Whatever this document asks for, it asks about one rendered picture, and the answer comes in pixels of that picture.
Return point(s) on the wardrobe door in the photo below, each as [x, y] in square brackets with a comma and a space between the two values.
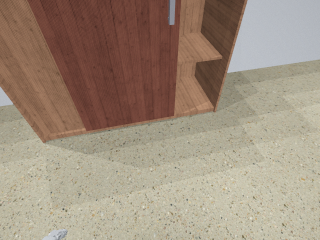
[118, 58]
[27, 65]

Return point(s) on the robot left hand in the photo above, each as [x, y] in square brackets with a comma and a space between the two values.
[56, 234]

